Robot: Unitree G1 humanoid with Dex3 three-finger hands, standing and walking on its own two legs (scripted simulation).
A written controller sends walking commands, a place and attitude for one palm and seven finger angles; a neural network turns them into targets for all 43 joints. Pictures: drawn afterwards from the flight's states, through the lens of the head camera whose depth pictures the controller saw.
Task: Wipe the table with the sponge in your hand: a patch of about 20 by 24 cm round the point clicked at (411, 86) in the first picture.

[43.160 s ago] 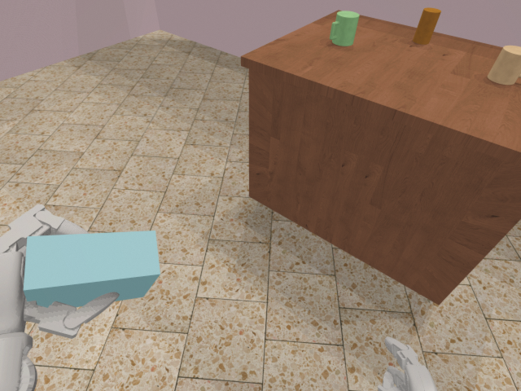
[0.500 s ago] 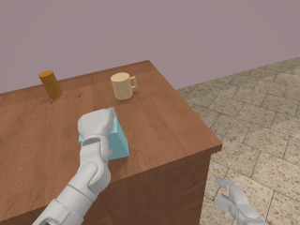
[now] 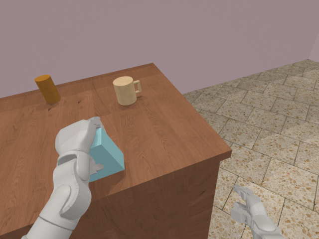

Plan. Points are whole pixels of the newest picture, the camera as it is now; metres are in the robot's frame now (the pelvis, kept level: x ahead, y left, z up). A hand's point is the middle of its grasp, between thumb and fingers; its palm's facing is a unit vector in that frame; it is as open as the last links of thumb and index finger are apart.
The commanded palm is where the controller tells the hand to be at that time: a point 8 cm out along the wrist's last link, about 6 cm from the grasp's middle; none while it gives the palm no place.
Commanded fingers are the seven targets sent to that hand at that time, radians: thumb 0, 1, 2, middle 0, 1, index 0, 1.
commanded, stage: slide back across to the middle lane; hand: left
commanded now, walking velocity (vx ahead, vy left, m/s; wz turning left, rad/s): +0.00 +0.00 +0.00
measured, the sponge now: (99, 160) +0.29 +0.20 +0.09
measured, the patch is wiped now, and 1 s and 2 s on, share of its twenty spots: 1.00 1.00 1.00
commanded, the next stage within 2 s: wipe forward along the middle lane in 0.14 s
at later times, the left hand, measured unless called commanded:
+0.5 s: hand (72, 149) +0.28 +0.26 +0.13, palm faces +0.07 -0.08 -0.99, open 9.8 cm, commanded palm +0.26 +0.26 +0.18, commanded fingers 0.00 0.10 1.30 -1.20 -1.60 -1.20 -1.60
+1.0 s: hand (73, 140) +0.32 +0.28 +0.13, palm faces +0.01 -0.07 -1.00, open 9.7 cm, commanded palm +0.30 +0.29 +0.16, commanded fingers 0.00 0.10 1.30 -1.20 -1.60 -1.20 -1.60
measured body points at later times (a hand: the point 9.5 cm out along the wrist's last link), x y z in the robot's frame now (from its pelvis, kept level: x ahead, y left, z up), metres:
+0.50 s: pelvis -0.01 +0.01 +0.00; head -0.06 -0.04 +0.45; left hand +0.28 +0.26 +0.19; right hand +0.24 -0.19 -0.08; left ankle +0.01 +0.15 -0.73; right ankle -0.01 -0.05 -0.73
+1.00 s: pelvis -0.02 +0.02 +0.00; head -0.05 -0.03 +0.45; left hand +0.32 +0.28 +0.18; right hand +0.20 -0.20 -0.10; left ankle +0.01 +0.15 -0.73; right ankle -0.01 -0.05 -0.73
